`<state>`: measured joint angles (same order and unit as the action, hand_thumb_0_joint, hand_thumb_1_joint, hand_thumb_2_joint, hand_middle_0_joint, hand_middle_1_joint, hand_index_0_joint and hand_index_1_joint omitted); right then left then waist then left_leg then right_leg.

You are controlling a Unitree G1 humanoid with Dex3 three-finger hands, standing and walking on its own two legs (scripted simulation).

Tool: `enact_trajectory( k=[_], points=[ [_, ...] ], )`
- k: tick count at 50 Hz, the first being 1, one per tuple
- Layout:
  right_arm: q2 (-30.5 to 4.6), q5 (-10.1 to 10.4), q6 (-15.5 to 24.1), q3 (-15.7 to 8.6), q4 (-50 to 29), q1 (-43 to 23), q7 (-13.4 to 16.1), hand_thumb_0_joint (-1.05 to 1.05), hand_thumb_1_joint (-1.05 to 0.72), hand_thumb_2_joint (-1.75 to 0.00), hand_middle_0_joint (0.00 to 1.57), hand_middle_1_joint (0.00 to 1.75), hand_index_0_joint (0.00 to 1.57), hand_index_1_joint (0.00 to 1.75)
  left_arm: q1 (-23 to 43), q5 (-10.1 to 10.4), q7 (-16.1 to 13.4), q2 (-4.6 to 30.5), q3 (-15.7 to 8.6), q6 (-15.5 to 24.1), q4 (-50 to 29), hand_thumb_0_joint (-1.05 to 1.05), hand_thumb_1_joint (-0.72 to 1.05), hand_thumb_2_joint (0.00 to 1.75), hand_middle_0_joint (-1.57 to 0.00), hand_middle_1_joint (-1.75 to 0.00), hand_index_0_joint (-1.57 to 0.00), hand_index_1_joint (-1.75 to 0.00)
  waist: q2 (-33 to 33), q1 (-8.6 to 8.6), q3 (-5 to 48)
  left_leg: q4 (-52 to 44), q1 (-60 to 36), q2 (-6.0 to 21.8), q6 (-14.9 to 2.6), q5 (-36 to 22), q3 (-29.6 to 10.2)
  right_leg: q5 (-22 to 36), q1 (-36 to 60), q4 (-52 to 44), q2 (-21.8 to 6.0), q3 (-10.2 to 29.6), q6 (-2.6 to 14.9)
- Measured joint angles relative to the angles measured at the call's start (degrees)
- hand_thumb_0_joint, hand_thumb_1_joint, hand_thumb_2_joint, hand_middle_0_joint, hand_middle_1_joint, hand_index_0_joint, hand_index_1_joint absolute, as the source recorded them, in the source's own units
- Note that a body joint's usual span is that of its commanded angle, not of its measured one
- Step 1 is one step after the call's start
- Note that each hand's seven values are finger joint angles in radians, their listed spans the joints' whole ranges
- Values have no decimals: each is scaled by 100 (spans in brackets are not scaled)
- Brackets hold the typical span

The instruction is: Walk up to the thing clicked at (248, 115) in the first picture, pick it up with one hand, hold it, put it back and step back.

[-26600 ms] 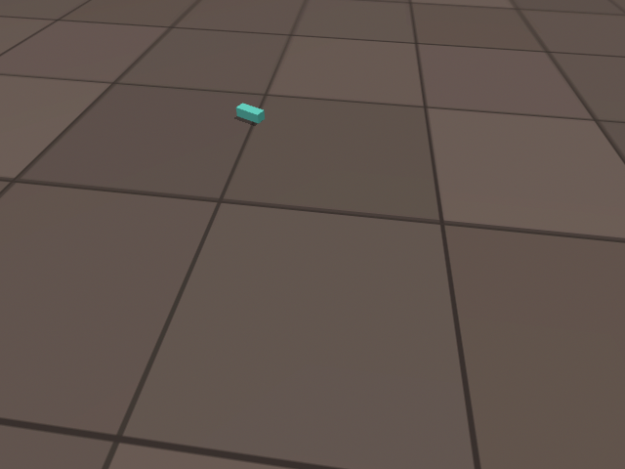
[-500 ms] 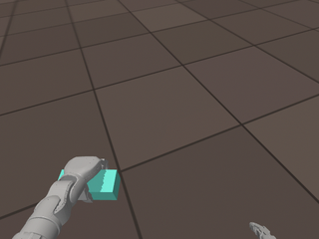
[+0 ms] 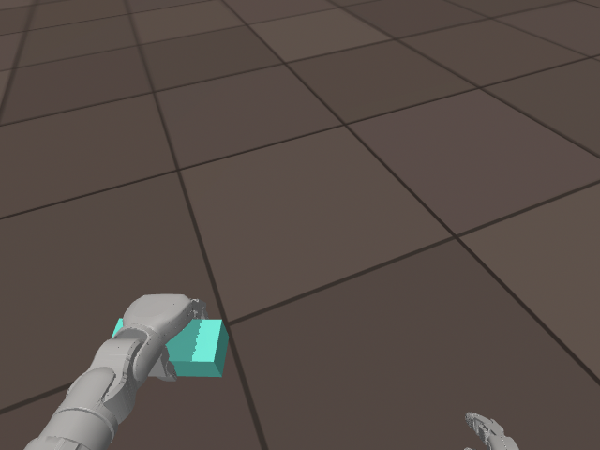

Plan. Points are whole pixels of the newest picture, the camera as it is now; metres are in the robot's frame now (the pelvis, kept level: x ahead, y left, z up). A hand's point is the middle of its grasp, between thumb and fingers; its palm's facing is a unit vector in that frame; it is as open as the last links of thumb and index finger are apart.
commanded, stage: hold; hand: left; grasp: from above
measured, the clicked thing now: (170, 347) +0.30 +0.23 -0.06
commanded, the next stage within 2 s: crouch in 0.26 s
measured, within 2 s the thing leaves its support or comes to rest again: neither
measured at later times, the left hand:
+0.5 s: hand (167, 343) +0.30 +0.22 -0.03, palm faces -0.45 -0.03 -0.89, open 9.6 cm
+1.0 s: hand (196, 367) +0.34 +0.23 -0.22, palm faces -0.42 +0.06 -0.91, open 9.6 cm
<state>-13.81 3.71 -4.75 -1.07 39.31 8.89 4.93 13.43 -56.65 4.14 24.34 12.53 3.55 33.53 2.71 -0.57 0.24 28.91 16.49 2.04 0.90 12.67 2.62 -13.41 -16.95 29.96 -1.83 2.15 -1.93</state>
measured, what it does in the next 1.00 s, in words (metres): lowers itself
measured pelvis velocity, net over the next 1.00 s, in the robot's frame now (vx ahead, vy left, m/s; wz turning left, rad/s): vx -0.03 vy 0.00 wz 0.02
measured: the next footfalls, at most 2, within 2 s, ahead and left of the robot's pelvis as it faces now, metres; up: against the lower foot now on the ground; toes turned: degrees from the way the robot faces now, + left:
none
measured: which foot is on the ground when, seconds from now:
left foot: down 0.00-1.00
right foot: down 0.00-1.00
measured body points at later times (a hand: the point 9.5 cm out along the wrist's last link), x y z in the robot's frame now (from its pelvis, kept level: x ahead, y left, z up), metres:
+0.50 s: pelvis +0.01 +0.00 +0.00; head +0.01 -0.02 +0.45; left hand +0.32 +0.22 +0.02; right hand +0.16 -0.25 -0.11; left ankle +0.03 +0.13 -0.74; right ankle +0.03 -0.14 -0.74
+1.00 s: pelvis -0.03 +0.00 -0.11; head +0.09 +0.02 +0.32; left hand +0.36 +0.23 -0.16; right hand +0.06 -0.28 -0.23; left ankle +0.03 +0.13 -0.73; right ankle +0.03 -0.14 -0.73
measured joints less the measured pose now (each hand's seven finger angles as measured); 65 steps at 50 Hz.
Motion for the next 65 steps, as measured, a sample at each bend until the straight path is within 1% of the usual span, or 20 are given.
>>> enact_trajectory(
  k=[16,21,26,29,32,36,42,45,48,51,56,61,65],
  points=[
    [-11,-2,-61,-35,20,105,-10,1,-91,-90,20,30,20,30,39,-40,-54,14,-34,83,139,0,8,44,-72,-54,-73,-50,-7,13,-4,-60,-60,-8,-8,7,-2,5,74,-87,-8,-5,-8],
    [-16,6,-78,-50,14,113,-20,1,-91,-90,20,30,20,30,38,-29,-69,6,-55,49,105,0,9,43,-71,-55,-73,-51,8,7,12,-71,-78,-5,-5,15,5,2,90,-100,-5,2,-6],
    [-6,11,-104,-46,-21,89,-25,1,-91,-90,20,30,20,30,-7,-47,-90,-16,-60,85,176,0,9,43,-70,-57,-72,-53,1,36,29,-51,-46,-9,-6,24,-8,-17,60,-71,-9,-9,-6],
    [3,-5,-117,-30,-48,56,-33,1,-91,-90,20,30,20,30,9,-107,-219,-41,-80,194,358,0,8,43,-70,-58,-72,-54,-35,65,28,32,72,-15,-4,45,-28,-50,-54,21,-15,-26,-4],
    [17,-52,-120,-31,-58,13,-62,1,-91,-90,20,30,20,30,103,-240,-491,-76,-118,327,682,0,7,44,-71,-58,-72,-54,-98,106,32,238,341,-19,1,104,-61,-123,-311,231,-20,-49,2],
    [10,-141,-100,-73,-7,-18,-137,1,-91,-90,20,30,20,30,404,-512,-985,-105,-123,446,1256,0,7,44,-71,-58,-72,-54,-180,150,108,820,1026,-5,13,299,-122,-312,-957,772,-9,-85,11],
    [-58,-294,-29,-224,57,105,-268,1,-91,-90,20,30,20,30,1108,-918,-1790,-165,-171,409,2275,0,5,46,-71,-60,-72,-56,-225,279,432,2260,2634,38,29,793,-244,-794,-2482,2104,31,-139,-6],
    [-95,-361,29,-292,101,196,-310,1,-91,-90,20,30,20,30,1492,-1045,-2076,-176,-247,354,2756,0,5,46,-71,-60,-72,-56,-228,388,590,3057,3515,47,25,1090,-290,-1059,-3335,2862,42,-146,-23],
    [-118,-426,94,-348,141,309,-318,1,-91,-90,20,30,20,30,1810,-1141,-2249,-147,-359,327,3062,0,5,46,-71,-60,-72,-56,-200,504,728,3813,4386,48,9,1335,-334,-1300,-4179,3588,49,-149,-36],
    [-120,-487,157,-382,194,426,-312,1,-91,-90,20,30,20,30,2064,-1177,-2353,-91,-464,295,3249,0,5,46,-71,-59,-73,-55,-155,614,873,4535,5235,47,-13,1560,-370,-1518,-5005,4282,56,-144,-51],
    [-56,-565,224,-406,282,553,-302,1,-91,-90,20,30,20,30,2344,-1217,-2412,33,-697,219,3329,0,6,46,-71,-58,-72,-54,-72,764,1043,5610,6441,52,-59,1885,-407,-1825,-6184,5316,79,-116,-83],
    [61,-631,301,-353,312,558,-351,1,-91,-90,20,30,20,30,2632,-1228,-2331,196,-899,199,3486,0,7,47,-71,-57,-72,-53,2,882,1105,6456,7424,33,-91,2080,-455,-2025,-7131,6133,84,-107,-110],
    [145,-666,385,-280,277,511,-431,1,-91,-90,20,30,20,30,2815,-1250,-2221,344,-1002,293,3586,0,8,45,-71,-56,-72,-52,21,932,1099,7029,8107,10,-100,2180,-509,-2144,-7777,6689,84,-121,-114]
  ],
)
